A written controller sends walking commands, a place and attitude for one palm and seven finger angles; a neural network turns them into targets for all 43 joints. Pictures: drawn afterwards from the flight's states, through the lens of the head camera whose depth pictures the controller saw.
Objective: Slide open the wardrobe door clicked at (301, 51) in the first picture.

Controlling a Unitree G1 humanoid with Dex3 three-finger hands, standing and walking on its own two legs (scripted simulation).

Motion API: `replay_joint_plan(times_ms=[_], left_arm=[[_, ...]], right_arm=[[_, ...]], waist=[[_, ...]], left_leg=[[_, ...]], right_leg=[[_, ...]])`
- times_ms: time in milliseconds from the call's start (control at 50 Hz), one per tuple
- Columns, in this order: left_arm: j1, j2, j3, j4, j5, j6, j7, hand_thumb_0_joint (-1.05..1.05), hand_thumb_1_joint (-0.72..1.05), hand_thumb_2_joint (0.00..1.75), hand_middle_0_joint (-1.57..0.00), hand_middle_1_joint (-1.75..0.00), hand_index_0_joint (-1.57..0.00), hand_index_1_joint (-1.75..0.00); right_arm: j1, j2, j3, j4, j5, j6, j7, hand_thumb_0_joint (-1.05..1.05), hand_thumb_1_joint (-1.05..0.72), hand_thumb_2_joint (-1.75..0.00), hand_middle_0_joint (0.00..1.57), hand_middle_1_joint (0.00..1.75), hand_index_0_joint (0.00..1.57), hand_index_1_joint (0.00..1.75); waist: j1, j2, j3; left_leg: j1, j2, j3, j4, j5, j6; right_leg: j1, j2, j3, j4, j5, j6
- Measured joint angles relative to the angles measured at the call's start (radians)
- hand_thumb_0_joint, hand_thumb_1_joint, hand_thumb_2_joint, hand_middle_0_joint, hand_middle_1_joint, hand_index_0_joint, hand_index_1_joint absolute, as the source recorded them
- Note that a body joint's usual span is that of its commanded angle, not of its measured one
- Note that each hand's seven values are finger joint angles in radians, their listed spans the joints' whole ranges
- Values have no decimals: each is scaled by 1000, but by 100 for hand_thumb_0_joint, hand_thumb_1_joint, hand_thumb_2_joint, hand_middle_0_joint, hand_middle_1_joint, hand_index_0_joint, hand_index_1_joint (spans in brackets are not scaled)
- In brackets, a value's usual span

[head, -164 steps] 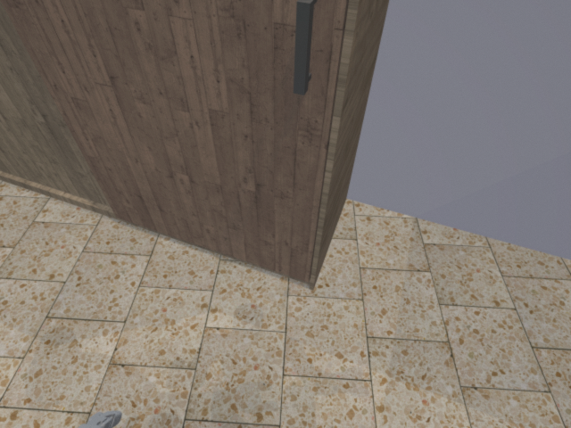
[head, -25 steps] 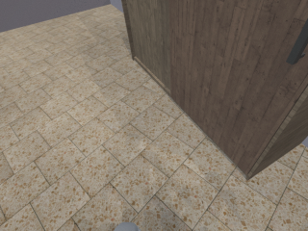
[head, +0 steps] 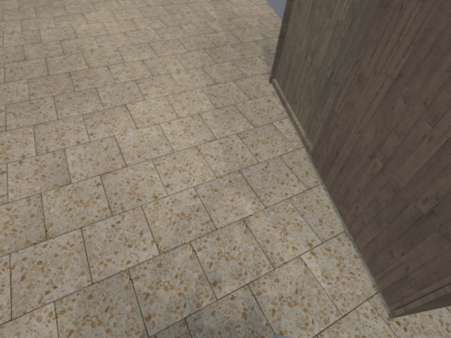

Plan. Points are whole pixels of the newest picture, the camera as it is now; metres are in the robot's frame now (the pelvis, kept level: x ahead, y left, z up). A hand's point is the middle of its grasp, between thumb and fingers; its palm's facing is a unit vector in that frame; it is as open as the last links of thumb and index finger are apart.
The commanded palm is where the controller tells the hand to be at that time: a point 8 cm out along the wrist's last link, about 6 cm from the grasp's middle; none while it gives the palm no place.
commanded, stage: walk to a spot facing it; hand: right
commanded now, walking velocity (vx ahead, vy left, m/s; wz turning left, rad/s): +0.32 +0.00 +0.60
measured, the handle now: out of the picture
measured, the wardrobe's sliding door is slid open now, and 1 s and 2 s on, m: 0.00 0.00 0.00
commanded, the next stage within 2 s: none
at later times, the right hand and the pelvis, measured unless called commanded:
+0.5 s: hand (354, 324) +0.21 -0.28 -0.18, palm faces -0.18 +0.97 -0.16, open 7.4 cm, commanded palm none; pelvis +0.15 -0.08 +0.00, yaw +17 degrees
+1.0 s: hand (265, 198) +0.53 -0.09 -0.18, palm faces -0.55 +0.82 -0.17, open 7.3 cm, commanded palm none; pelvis +0.34 +0.00 -0.02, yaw +34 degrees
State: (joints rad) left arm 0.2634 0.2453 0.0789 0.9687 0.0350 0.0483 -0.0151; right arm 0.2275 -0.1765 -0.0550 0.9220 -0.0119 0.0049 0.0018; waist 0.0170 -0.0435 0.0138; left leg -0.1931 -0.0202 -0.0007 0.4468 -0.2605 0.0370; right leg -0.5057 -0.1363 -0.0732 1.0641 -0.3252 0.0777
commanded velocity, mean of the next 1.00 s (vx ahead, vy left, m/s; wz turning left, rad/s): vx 0.30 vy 0.00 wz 0.59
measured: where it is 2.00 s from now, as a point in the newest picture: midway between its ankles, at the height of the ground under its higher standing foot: (219, 274)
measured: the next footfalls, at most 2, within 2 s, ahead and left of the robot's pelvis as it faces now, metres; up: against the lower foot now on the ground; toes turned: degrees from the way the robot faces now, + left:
right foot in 0.28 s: +0.18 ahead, -0.15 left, +0.00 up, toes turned +4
left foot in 0.88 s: +0.38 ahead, +0.09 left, +0.00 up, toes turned +38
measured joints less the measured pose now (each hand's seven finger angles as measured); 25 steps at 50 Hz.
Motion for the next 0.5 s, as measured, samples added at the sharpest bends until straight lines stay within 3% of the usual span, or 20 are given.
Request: replay_joint_plan(times_ms=[140,260,280,320,360,420,500], left_arm=[[-83,1,2,-47,-3,-24,-6,1,91,90,-20,-30,-20,-30],[-136,-15,-12,-84,-15,-52,-4,1,91,90,-20,-30,-19,-30],[-140,-18,-18,-94,-17,-64,-1,1,91,90,-20,-30,-20,-30],[-152,-39,-33,-101,-14,-93,9,1,91,90,-20,-30,-20,-30],[-137,-56,-49,-106,-13,-103,12,0,91,90,-20,-30,-20,-30],[-77,-81,-57,-87,-14,-111,24,0,90,90,-20,-30,-20,-30],[14,-97,-48,-28,-23,-120,46,0,92,90,-21,-30,-20,-30]], right_arm=[[111,2,2,41,-7,-22,9,1,-91,-90,21,30,21,30],[190,-13,-8,76,-13,-13,4,1,-91,-90,21,30,21,30],[203,-16,-11,81,-12,-10,5,1,-91,-90,21,30,20,30],[204,-31,-23,101,-5,6,8,1,-91,-90,21,30,20,30],[195,-39,-30,116,-7,20,14,1,-91,-90,20,30,20,30],[162,-58,-43,117,-18,27,31,1,-91,-90,20,30,20,30],[98,-76,-57,76,-20,25,35,1,-91,-90,20,30,20,30]], waist=[[-48,13,-8],[-100,53,-2],[-103,60,-2],[-102,94,13],[-95,97,15],[-70,92,7],[-57,89,5]], left_leg=[[47,-21,-68,-61,3,-11],[69,-16,-134,-20,-66,-50],[62,-16,-148,16,-94,-59],[-4,-10,-158,211,-179,-43],[-104,-13,-103,467,-209,-39],[-231,16,-18,692,-104,-43],[-363,48,4,785,32,-58]], right_leg=[[-16,17,37,-123,46,9],[87,72,25,-395,16,-15],[129,80,18,-470,32,-19],[152,92,-19,-463,66,-72],[191,76,-55,-450,28,-111],[284,65,-88,-535,25,-121],[387,66,-138,-642,31,-120]])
